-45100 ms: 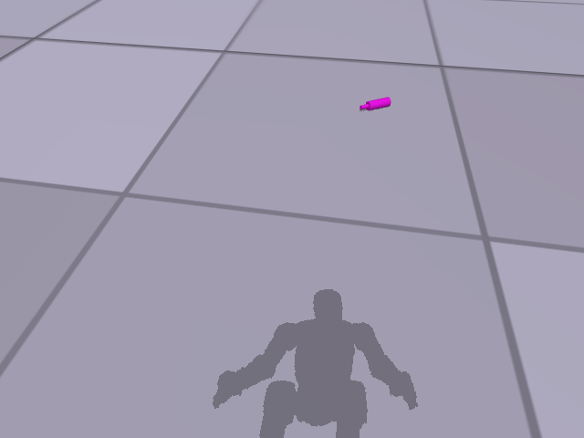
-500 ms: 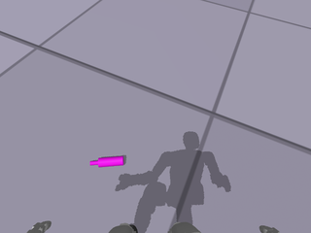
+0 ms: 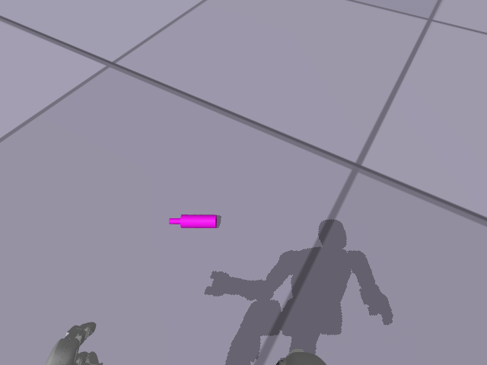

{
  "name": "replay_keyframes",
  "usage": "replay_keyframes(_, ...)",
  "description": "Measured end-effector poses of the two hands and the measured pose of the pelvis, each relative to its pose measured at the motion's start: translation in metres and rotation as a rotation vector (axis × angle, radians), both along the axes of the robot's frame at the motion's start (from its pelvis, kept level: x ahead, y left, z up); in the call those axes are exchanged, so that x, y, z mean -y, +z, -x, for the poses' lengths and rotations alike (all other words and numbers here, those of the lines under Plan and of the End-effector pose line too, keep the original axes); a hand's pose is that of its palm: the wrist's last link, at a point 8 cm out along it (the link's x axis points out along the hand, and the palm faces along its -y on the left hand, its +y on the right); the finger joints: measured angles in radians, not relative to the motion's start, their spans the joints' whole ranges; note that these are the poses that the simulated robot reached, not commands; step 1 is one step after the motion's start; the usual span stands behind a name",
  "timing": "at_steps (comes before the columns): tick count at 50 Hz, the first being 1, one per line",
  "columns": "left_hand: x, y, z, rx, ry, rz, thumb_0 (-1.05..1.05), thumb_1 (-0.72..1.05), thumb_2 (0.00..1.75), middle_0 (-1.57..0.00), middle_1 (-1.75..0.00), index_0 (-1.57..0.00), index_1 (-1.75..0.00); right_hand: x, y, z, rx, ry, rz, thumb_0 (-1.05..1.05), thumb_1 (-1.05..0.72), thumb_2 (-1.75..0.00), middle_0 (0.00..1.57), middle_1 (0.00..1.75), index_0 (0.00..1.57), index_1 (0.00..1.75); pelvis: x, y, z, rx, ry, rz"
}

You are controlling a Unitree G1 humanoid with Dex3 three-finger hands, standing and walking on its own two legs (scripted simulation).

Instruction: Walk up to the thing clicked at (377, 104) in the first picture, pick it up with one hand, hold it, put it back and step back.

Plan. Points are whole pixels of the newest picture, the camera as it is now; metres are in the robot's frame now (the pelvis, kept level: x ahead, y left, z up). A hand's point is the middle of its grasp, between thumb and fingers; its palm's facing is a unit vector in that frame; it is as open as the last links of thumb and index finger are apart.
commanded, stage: step back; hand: left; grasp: from above
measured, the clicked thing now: (192, 221) +0.75 +0.23 -0.73
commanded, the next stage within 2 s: stand in 1.96 s
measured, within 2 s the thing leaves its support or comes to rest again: neither
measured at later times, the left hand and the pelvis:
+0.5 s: hand out of the picture -0.08 +0.24 -0.13, palm faces -0.05 -0.90 -0.43, open 7.4 cm; pelvis -0.17 -0.03 +0.01, yaw -3 degrees
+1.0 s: hand out of the picture -0.26 +0.25 -0.14, palm faces -0.05 -0.91 -0.40, open 7.4 cm; pelvis -0.35 -0.02 +0.00, yaw -4 degrees
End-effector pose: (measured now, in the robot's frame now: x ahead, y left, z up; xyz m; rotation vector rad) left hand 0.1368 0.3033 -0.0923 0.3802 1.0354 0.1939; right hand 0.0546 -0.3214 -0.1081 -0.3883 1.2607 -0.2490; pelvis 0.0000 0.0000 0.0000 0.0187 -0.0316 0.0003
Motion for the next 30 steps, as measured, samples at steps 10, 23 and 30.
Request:
replay_keyframes(10, -0.003, -0.006, 0.078, -0.066, 0.037, 0.022, 0.01, 0.91, 0.9, -0.2, -0.3, -0.2, -0.3, -0.012, 0.022, 0.031, 0.1, 0.033, -0.002, 0.01, -0.9, -0.9, 0.21, 0.3, 0.2, 0.3, 0.002, 0.01, 0.061, 0.001, -0.027, 0.031)
replay_keyframes(23, 0.023, 0.002, 0.207, -0.148, 0.023, -0.029, 0.01, 0.91, 0.9, -0.2, -0.3, -0.2, -0.3, 0.022, 0.003, 0.107, 0.157, -0.01, -0.04, 0.0, -0.91, -0.9, 0.2, 0.3, 0.2, 0.3, 0.026, 0.004, 0.156, 0.013, -0.071, 0.003)
replay_keyframes(30, 0.014, 0.011, 0.238, -0.071, 0.038, -0.058, 0.01, 0.9, 0.9, -0.2, -0.3, -0.2, -0.3, 0.021, -0.003, 0.183, 0.038, 0.018, -0.026, 0.0, -0.91, -0.9, 0.2, 0.3, 0.2, 0.3, 0.023, 0.005, 0.204, -0.001, -0.011, -0.008)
